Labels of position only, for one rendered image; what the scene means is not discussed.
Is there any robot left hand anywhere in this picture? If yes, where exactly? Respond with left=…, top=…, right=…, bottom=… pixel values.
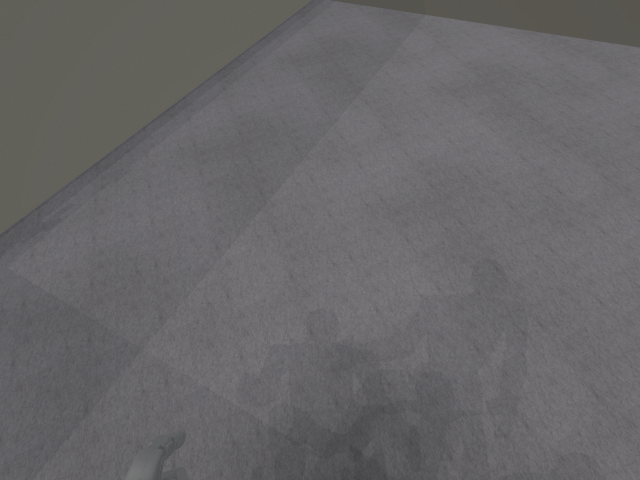
left=124, top=431, right=193, bottom=480

